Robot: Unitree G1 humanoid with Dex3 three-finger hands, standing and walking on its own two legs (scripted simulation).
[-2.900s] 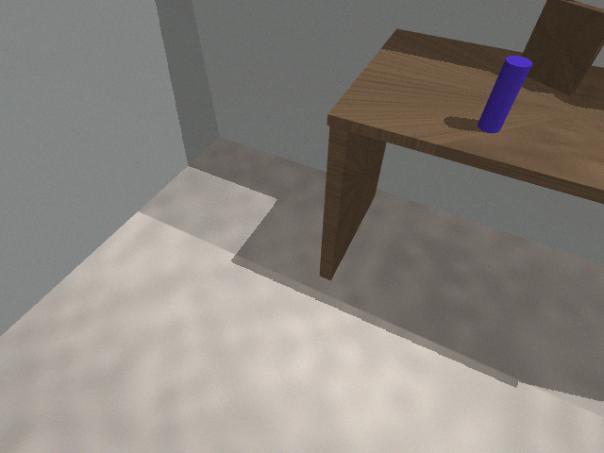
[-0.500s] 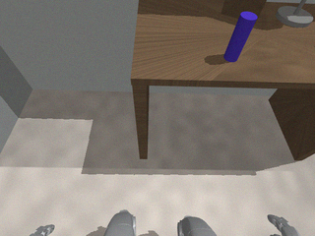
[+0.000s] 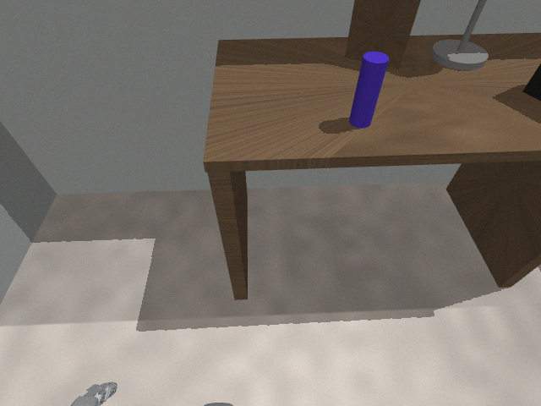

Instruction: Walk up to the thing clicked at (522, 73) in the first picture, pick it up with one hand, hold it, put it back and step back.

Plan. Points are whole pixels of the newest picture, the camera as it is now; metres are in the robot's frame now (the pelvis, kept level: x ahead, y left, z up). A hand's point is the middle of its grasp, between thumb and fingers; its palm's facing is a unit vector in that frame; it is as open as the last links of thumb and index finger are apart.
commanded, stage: walk up
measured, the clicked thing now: (367, 92) +0.71 -0.17 +0.08
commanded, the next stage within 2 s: stand in 0.94 s
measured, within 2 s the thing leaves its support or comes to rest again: neither
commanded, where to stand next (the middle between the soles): +0.08 +0.02 m, yaw +2 degrees
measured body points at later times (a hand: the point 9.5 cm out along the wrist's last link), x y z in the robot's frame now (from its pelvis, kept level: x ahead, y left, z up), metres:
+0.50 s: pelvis +0.02 +0.01 +0.02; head +0.03 +0.01 +0.47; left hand +0.11 +0.31 -0.11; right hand +0.11 -0.29 -0.10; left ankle +0.03 +0.15 -0.72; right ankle +0.01 -0.10 -0.72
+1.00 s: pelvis +0.02 +0.02 +0.03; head +0.04 +0.03 +0.48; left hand +0.09 +0.32 -0.11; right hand +0.12 -0.27 -0.10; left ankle +0.03 +0.15 -0.72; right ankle +0.01 -0.10 -0.72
